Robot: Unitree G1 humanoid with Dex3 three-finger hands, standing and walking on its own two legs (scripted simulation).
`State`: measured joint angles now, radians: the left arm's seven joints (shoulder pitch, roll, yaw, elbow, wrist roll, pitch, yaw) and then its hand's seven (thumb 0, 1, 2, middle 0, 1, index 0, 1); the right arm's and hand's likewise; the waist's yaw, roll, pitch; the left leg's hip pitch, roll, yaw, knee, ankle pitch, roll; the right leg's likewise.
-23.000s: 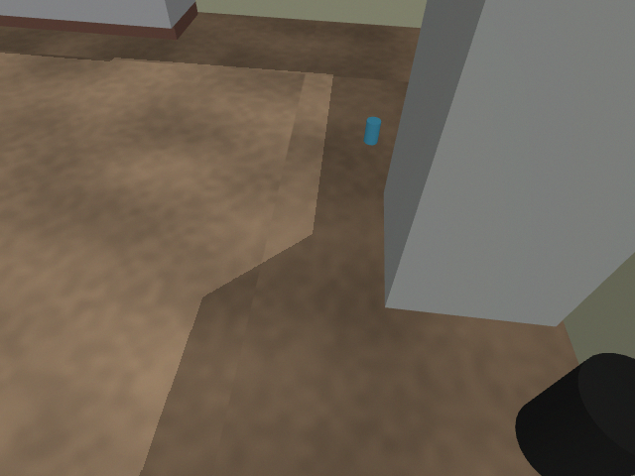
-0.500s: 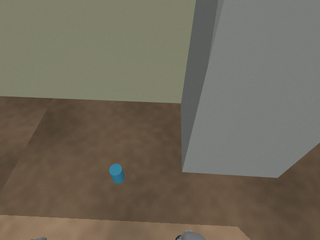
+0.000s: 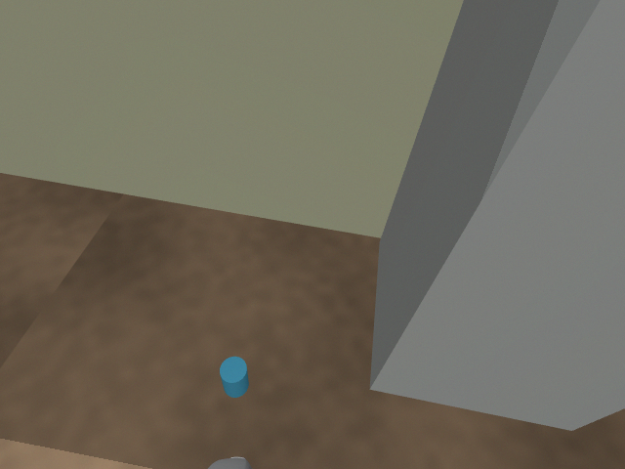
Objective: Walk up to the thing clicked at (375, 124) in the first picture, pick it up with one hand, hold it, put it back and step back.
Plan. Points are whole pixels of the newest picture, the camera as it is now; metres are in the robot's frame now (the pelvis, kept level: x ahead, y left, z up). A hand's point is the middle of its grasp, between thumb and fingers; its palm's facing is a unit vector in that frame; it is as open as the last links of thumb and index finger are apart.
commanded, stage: walk up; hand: left
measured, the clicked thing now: (234, 377) +0.47 +0.20 -0.69
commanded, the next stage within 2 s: stand in 1.68 s
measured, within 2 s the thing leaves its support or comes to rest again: neither
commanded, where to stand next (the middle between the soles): +0.12 -0.03 m, yaw -1 degrees
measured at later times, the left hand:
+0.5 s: hand out of the picture +0.11 +0.27 -0.14, palm faces -0.06 -0.92 -0.40, open 7.4 cm
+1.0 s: hand (142, 439) +0.18 +0.23 -0.13, palm faces -0.05 -0.95 -0.31, open 7.4 cm
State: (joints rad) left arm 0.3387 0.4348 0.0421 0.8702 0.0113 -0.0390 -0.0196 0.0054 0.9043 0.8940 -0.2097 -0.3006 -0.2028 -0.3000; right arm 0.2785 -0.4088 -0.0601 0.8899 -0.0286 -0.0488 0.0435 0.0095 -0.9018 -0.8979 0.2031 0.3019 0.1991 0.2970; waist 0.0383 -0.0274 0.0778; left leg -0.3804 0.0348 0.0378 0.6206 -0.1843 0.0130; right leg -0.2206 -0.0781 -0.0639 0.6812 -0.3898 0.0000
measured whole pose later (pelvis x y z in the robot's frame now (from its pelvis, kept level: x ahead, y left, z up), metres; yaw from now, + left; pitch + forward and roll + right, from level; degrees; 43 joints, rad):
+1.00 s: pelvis +0.07 -0.01 +0.03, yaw -2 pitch -3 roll +0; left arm 0.05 0.35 0.00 1.14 0.00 -0.01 -0.01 0.00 0.91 0.89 -0.21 -0.30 -0.20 -0.30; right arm 0.09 -0.38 0.00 1.15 -0.01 -0.03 0.01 0.01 -0.90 -0.90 0.20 0.30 0.20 0.30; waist -0.01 -0.02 0.05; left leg -0.15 0.03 0.05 0.36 -0.17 -0.01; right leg -0.15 -0.03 -0.02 0.36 -0.17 0.02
